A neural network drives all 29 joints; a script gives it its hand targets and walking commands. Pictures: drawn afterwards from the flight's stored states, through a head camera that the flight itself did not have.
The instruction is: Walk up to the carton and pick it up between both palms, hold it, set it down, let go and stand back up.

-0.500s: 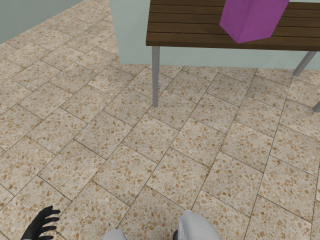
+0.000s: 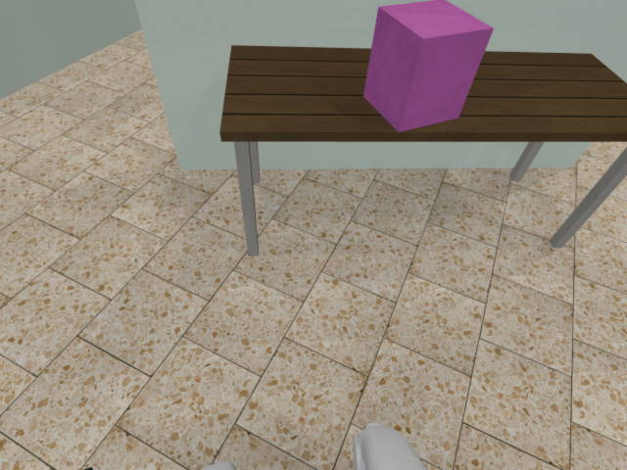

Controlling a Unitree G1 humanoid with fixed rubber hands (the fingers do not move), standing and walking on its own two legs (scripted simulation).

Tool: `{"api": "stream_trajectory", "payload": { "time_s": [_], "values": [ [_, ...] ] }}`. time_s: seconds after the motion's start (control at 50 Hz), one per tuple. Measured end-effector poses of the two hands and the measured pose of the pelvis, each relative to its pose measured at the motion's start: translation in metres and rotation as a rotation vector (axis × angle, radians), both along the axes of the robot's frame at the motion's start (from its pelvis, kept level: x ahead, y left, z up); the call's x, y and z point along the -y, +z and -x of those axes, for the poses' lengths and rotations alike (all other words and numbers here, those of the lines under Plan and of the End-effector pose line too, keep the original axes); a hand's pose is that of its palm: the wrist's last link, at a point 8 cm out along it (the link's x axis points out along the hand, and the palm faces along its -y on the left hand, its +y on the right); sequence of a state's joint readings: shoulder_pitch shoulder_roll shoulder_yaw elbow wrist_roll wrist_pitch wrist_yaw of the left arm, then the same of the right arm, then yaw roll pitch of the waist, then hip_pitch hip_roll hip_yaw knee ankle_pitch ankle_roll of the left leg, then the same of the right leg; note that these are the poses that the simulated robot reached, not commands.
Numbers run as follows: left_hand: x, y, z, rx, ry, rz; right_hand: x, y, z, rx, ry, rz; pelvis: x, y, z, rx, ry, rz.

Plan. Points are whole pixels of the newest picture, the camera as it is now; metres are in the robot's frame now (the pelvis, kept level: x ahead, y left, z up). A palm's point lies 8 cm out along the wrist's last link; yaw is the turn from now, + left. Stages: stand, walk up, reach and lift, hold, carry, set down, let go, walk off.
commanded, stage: walk up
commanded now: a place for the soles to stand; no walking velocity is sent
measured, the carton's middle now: (421, 66) +1.08 -0.32 -0.01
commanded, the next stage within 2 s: none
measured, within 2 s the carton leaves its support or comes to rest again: neither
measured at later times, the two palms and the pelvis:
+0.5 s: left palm (165, 464) +0.16 +0.21 -0.12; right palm out of the picture +0.16 -0.44 -0.08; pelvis +0.11 -0.11 -0.01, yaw +0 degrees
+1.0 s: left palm (238, 414) +0.22 +0.11 -0.12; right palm out of the picture +0.26 -0.53 -0.13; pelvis +0.16 -0.21 -0.03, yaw +4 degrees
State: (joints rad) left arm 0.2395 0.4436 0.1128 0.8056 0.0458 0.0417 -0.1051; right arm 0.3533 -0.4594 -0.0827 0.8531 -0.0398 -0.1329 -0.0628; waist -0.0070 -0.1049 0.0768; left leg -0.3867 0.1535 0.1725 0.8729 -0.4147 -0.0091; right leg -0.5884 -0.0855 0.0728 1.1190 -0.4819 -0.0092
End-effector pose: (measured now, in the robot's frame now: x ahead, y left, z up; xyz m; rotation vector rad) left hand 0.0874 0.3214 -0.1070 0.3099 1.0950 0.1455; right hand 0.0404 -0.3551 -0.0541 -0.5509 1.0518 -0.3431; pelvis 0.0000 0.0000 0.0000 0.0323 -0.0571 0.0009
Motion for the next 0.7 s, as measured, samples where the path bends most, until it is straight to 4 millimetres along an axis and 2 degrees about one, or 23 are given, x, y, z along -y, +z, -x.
{"api": "stream_trajectory", "payload": {
  "time_s": [0.08,0.12,0.16,0.22,0.32,0.38,0.44,0.52,0.62,0.7],
  "values": [
    [0.017,0.01,-0.029,0.032,-0.012,-0.036,0.043,-0.009,-0.002,-0.035,-0.032,0.002,0.031,-0.006,-0.019,-0.011,-0.02,0.009],
    [0.025,0.009,-0.035,0.049,0.0,-0.067,0.063,-0.02,-0.009,-0.056,-0.035,0.006,0.047,-0.014,-0.029,-0.005,-0.018,0.033],
    [0.033,0.005,-0.034,0.058,0.025,-0.084,0.075,-0.028,-0.022,-0.07,-0.048,-0.002,0.059,-0.019,-0.038,-0.005,-0.012,0.038],
    [0.048,0.001,-0.025,0.039,0.07,-0.081,0.078,-0.034,-0.056,-0.053,-0.012,-0.027,0.07,-0.02,-0.05,0.001,-0.001,0.053],
    [0.068,-0.015,-0.011,-0.039,0.098,-0.052,0.065,-0.033,-0.115,0.034,0.072,-0.075,0.078,-0.02,-0.071,0.0,0.015,0.051],
    [0.081,-0.026,-0.017,-0.09,0.098,-0.032,0.062,-0.032,-0.131,0.081,0.094,-0.08,0.083,-0.022,-0.084,0.005,0.005,0.019],
    [0.099,-0.025,-0.041,-0.102,0.069,-0.012,0.07,-0.027,-0.129,0.082,0.054,-0.083,0.092,-0.015,-0.096,0.009,-0.001,0.01],
    [0.121,-0.014,-0.09,-0.027,0.026,-0.003,0.093,-0.019,-0.113,0.02,0.012,-0.066,0.111,-0.007,-0.109,0.013,-0.004,0.006],
    [0.144,0.0,-0.145,0.029,-0.011,-0.026,0.141,-0.018,-0.099,-0.059,-0.04,-0.044,0.145,-0.005,-0.128,0.001,-0.01,-0.003],
    [0.166,0.005,-0.175,0.083,-0.01,-0.088,0.184,-0.033,-0.106,-0.114,-0.058,-0.039,0.179,-0.016,-0.145,0.0,-0.001,0.036]
  ]
}}
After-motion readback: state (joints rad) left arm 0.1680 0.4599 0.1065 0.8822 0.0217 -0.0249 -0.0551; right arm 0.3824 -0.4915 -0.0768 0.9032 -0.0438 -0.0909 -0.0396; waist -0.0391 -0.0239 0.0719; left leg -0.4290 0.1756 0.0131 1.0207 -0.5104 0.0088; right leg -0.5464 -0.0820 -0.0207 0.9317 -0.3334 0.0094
